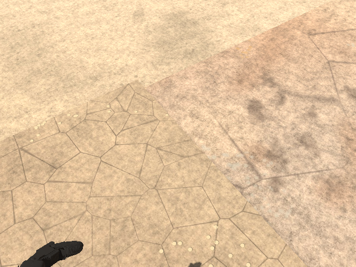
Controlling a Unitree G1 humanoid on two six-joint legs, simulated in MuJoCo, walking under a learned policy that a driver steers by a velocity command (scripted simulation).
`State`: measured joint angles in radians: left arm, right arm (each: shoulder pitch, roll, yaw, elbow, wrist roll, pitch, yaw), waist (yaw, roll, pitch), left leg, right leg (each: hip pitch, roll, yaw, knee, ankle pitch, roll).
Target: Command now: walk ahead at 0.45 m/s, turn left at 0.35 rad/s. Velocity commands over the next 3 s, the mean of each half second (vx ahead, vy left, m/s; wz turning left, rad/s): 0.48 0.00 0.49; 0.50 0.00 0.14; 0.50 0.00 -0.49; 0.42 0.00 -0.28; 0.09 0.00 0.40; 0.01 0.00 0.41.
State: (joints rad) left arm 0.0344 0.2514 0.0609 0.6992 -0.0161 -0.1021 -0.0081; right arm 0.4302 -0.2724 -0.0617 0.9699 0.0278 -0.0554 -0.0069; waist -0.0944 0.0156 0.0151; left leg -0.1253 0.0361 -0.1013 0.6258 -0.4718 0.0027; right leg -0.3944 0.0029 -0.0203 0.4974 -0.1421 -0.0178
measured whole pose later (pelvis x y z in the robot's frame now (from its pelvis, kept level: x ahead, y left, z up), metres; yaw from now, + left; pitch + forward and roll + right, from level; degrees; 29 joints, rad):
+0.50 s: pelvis +0.25 +0.07 -0.02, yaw +17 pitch +2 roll -2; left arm 0.31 0.29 0.08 0.86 -0.01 -0.07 0.01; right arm 0.07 -0.29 -0.07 0.69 0.03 -0.04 0.05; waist 0.04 0.01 0.07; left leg -0.55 -0.03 0.05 0.68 -0.18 0.13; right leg -0.07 -0.09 -0.13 0.88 -0.53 0.05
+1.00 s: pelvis +0.55 +0.15 -0.01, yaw +19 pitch +3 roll +1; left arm 0.08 0.26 0.03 0.69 -0.02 -0.10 -0.07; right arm 0.35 -0.30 -0.06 0.80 0.00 -0.05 -0.01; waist -0.06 -0.03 0.01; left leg 0.09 -0.08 0.01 0.34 -0.45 0.07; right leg -0.55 0.01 -0.04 0.53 -0.03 -0.09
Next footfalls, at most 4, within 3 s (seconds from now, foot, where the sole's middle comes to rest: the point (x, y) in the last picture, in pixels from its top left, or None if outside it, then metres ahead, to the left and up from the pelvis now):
0.46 left None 0.38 0.18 -0.77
1.02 right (139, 197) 0.75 0.12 -0.77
1.44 left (80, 157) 0.98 0.38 -0.77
1.90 right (141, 106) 1.26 0.10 -0.77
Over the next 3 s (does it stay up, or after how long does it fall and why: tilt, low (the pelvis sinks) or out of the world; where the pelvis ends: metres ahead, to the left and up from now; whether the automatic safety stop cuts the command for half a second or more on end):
stays up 1.23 0.22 0.01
